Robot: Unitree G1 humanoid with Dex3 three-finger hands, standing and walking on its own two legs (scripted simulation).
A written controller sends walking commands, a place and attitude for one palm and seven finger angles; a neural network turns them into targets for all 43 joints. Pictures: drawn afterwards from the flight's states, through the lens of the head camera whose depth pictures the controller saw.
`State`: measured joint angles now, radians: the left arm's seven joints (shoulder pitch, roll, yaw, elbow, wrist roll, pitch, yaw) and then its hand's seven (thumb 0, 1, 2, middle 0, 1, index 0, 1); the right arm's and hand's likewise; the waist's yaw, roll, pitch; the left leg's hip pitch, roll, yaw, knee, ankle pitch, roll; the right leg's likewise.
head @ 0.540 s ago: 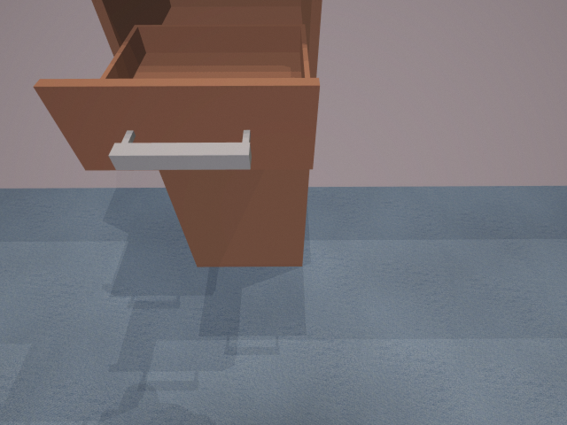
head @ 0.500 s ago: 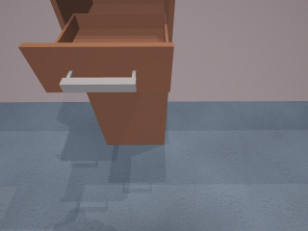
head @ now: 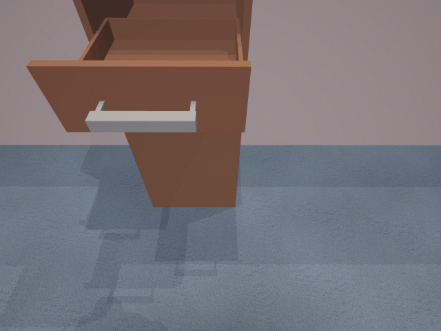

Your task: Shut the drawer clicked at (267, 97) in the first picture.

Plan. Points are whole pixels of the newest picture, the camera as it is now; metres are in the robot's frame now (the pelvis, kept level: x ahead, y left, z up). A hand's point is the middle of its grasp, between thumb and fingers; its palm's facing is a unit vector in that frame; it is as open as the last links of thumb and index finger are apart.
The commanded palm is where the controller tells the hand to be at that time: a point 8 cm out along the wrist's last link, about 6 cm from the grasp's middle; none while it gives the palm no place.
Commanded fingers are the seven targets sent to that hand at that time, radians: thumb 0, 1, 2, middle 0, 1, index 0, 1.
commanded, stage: look at it before walking up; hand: left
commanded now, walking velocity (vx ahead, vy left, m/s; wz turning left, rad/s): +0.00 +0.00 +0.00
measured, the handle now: (145, 113) +0.46 +0.17 +0.14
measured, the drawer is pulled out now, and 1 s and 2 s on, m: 0.30 0.30 0.30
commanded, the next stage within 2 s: take the last steps up to it in 0.30 s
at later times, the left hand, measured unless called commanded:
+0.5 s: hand out of the picture +0.03 +0.18 -0.18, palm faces +0.01 -0.98 -0.21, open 7.3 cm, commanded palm none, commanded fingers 0.00 0.90 0.90 -0.20 -0.30 -0.20 -0.30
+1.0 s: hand out of the picture +0.07 +0.17 -0.19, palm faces +0.03 -0.99 -0.16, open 7.4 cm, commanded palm none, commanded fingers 0.00 0.90 0.90 -0.20 -0.30 -0.20 -0.30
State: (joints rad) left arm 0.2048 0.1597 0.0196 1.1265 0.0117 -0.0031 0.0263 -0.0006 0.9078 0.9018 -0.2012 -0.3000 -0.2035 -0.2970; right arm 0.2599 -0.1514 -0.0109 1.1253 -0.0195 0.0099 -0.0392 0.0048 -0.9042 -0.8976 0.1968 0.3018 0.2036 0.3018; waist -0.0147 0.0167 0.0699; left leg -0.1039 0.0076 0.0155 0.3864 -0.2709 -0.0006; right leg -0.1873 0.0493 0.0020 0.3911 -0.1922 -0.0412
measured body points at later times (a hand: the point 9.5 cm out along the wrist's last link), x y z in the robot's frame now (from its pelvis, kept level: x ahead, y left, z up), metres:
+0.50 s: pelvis +0.01 +0.00 +0.00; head +0.04 +0.00 +0.45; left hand +0.03 +0.23 -0.16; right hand +0.00 -0.22 -0.16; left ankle -0.04 +0.12 -0.74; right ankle +0.01 -0.09 -0.74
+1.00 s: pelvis +0.10 +0.00 -0.01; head +0.14 +0.01 +0.43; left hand +0.07 +0.22 -0.18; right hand +0.07 -0.22 -0.16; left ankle +0.01 +0.11 -0.74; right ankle +0.03 -0.10 -0.69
